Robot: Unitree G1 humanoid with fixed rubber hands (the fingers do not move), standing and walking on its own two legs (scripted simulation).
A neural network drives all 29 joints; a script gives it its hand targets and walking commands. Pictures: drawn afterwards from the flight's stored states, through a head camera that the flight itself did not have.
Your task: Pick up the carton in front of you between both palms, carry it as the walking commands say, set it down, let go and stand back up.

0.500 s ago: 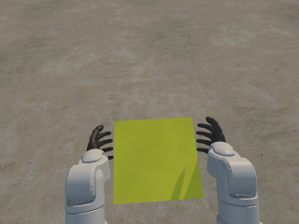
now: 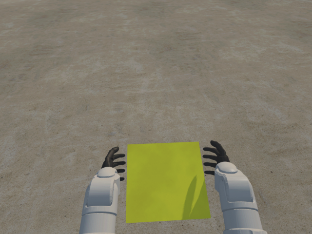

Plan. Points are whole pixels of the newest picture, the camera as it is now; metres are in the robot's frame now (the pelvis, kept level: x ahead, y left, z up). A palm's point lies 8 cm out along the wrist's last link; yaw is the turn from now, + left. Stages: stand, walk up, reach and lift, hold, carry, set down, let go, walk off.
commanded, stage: carry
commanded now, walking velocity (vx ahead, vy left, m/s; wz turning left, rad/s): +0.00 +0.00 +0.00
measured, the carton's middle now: (163, 184) +0.33 +0.00 -0.11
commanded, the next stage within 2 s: hold in 1.40 s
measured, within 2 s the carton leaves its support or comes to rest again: neither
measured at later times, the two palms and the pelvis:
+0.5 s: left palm (101, 185) +0.26 +0.16 +0.04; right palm (222, 178) +0.26 -0.14 +0.05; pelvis -0.04 +0.01 +0.00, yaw +0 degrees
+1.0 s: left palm (101, 194) +0.23 +0.15 +0.04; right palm (226, 187) +0.24 -0.14 +0.05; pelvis -0.06 +0.00 +0.00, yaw +0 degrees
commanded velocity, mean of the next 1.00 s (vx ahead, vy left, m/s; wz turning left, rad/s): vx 0.00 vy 0.00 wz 0.00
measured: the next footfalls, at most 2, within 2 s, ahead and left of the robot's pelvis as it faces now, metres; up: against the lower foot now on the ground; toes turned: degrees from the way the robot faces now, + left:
none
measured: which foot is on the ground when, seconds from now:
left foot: down 0.00-1.00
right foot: down 0.00-1.00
